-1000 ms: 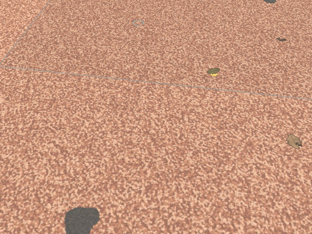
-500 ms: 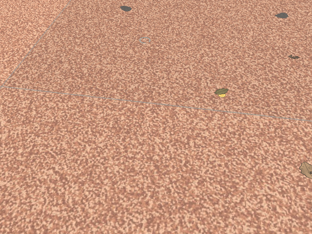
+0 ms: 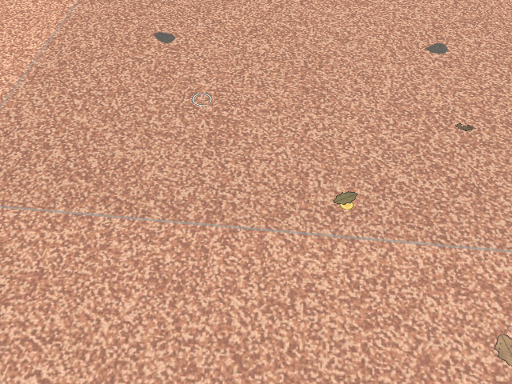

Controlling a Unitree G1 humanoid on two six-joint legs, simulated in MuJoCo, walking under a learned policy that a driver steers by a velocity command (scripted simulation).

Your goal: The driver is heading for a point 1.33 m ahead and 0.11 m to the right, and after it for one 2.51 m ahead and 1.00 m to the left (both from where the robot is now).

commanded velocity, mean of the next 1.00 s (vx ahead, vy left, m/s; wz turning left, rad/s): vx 0.15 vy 0.00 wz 0.00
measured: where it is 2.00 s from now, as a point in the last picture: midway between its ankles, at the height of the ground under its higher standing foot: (272, 369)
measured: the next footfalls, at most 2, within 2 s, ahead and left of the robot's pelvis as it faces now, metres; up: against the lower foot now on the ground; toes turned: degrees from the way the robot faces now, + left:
right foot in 0.26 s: +0.33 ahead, -0.15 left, +0.00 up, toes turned -1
left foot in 0.60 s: +0.27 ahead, +0.08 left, +0.00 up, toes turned +1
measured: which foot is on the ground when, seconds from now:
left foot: down 0.00-0.28, up 0.30-0.58, down 0.60-1.00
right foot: up 0.00-0.24, down 0.26-1.00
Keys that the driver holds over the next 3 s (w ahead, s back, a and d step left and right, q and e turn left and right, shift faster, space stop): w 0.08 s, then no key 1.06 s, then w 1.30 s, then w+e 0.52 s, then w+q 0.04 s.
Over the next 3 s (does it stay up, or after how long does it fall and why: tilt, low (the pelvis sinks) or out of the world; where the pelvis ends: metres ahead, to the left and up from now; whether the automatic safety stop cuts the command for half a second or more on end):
stays up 1.14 -0.02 -0.03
